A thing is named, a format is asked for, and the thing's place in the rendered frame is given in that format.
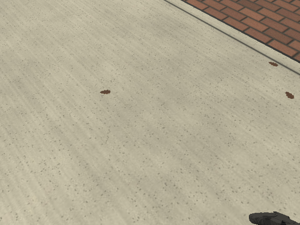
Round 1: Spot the robot right hand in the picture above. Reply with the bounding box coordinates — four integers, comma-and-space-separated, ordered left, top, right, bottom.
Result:
248, 211, 300, 225

